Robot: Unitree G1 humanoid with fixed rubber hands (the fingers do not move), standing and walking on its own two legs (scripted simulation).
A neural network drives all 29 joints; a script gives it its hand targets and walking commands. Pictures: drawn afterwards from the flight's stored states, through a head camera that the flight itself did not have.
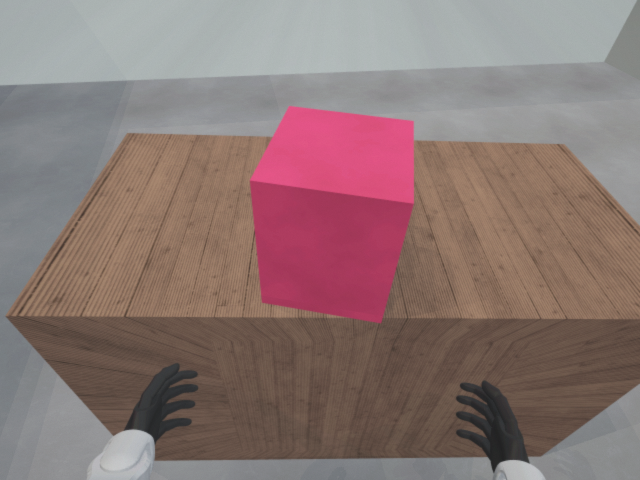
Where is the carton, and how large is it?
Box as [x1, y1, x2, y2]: [250, 106, 413, 322]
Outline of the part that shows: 289,106 250,179 262,302 380,322 413,204 413,121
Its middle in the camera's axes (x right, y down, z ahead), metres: +0.03 -0.03 +0.63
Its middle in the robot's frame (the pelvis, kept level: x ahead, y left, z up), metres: +0.49 -0.01 +0.07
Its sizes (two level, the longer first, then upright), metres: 0.210 0.200 0.250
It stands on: a pedestal, 0.72 m high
